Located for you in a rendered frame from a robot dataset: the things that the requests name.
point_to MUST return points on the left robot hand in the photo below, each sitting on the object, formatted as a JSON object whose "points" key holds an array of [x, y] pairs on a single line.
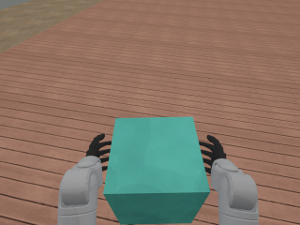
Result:
{"points": [[94, 151]]}

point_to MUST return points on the right robot hand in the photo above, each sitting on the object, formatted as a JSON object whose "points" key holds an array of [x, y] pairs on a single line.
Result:
{"points": [[217, 152]]}

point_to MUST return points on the right robot forearm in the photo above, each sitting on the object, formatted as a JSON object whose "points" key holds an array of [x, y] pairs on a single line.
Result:
{"points": [[238, 202]]}

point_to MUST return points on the left robot forearm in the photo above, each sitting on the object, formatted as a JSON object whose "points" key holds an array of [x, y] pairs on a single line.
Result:
{"points": [[78, 193]]}

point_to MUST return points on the carton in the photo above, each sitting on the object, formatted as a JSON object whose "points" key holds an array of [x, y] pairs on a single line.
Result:
{"points": [[155, 171]]}

